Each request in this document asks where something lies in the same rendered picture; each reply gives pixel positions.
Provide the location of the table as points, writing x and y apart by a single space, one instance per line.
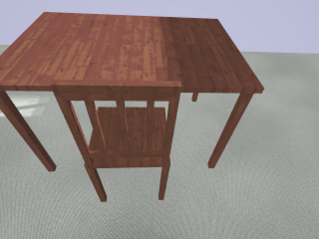
197 52

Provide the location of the chair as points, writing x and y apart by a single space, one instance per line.
122 137

